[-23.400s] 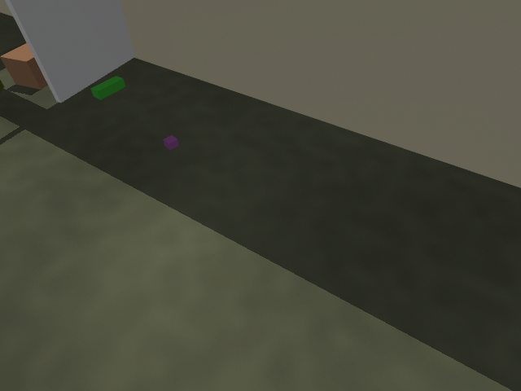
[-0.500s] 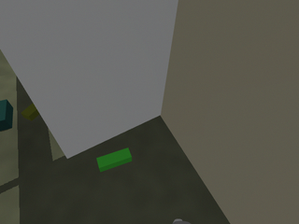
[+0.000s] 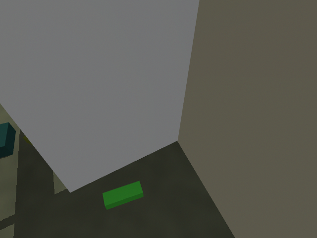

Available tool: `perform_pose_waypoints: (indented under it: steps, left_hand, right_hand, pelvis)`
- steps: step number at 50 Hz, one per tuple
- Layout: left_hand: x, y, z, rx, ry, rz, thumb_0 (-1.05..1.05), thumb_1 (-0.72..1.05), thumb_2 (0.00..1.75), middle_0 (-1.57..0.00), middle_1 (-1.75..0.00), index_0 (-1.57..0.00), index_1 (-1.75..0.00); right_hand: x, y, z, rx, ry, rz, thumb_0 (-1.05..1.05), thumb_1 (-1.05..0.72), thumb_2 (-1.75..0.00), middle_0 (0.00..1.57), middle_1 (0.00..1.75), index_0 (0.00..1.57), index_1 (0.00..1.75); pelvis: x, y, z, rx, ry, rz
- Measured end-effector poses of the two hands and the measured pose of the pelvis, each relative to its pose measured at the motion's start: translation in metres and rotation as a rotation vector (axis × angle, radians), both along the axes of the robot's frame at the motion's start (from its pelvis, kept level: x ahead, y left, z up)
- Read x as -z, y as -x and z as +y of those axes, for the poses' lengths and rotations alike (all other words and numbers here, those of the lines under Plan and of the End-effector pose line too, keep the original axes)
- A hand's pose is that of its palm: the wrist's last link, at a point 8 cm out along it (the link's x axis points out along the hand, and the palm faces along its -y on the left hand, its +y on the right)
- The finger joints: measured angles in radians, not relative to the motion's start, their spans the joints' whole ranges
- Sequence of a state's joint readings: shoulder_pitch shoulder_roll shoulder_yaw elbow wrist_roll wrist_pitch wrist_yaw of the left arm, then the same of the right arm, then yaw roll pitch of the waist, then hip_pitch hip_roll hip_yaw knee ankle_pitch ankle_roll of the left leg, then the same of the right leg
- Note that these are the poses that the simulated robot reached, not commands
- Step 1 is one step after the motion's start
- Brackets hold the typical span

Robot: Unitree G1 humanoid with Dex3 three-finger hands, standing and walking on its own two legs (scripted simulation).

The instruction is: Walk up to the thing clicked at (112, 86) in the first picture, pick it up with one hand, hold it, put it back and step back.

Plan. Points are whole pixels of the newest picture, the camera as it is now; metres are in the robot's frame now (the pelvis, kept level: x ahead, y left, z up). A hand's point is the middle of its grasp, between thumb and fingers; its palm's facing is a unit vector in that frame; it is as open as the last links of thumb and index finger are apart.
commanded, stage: walk up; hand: left
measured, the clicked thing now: (123, 194) +0.52 +0.23 -0.72
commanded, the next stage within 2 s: stand in 1.42 s
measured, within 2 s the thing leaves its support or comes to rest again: neither
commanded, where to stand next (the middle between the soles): +0.13 -0.01 m, yaw +0 degrees
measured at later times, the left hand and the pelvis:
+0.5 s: hand out of the picture +0.15 +0.25 -0.14, palm faces -0.01 -0.93 -0.37, open 7.3 cm; pelvis +0.07 -0.01 +0.01, yaw +0 degrees
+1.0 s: hand out of the picture +0.16 +0.25 -0.13, palm faces -0.02 -0.94 -0.33, open 7.3 cm; pelvis +0.07 -0.01 +0.03, yaw +0 degrees
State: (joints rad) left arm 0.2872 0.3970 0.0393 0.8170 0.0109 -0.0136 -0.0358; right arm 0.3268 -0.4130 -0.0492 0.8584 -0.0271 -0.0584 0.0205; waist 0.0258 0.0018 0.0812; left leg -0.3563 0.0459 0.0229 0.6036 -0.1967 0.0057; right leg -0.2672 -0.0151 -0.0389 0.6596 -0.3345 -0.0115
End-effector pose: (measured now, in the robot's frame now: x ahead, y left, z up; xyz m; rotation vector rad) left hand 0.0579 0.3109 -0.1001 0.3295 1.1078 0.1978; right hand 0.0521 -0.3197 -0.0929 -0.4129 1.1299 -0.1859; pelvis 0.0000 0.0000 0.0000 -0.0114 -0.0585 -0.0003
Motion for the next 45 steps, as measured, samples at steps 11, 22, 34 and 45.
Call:
perform_pose_waypoints:
  steps: [11,22,34,45]
  left_hand:
    - [0.018,-0.024,-0.005,-0.006,0.008,0.124,0.01,0.91,0.9,-0.2,-0.3,-0.21,-0.3]
    - [0.002,-0.07,-0.017,-0.021,-0.008,0.088,0.01,0.91,0.9,-0.21,-0.3,-0.21,-0.3]
    - [-0.007,-0.114,-0.021,-0.005,0.0,0.033,0.0,0.91,0.9,-0.21,-0.3,-0.21,-0.3]
    - [-0.005,-0.105,-0.022,-0.011,0.024,0.081,0.0,0.91,0.9,-0.21,-0.3,-0.21,-0.3]
  right_hand:
    - [-0.003,-0.052,0.007,0.007,-0.012,-0.017,0.0,-0.9,-0.9,0.21,0.3,0.21,0.3]
    - [0.009,-0.105,0.009,0.022,-0.07,-0.014,0.0,-0.9,-0.9,0.21,0.3,0.2,0.3]
    - [0.002,-0.115,0.012,0.042,-0.07,0.011,0.0,-0.9,-0.9,0.21,0.3,0.2,0.3]
    - [-0.004,-0.094,0.009,0.075,-0.05,0.062,0.0,-0.9,-0.9,0.21,0.3,0.2,0.3]
  pelvis:
    - [-0.001,-0.038,-0.006,0.018,0.001,0.02]
    - [-0.009,-0.066,-0.012,0.003,-0.011,0.024]
    - [-0.018,-0.072,-0.011,0.002,-0.01,0.016]
    - [-0.024,-0.071,-0.008,0.003,-0.009,0.015]
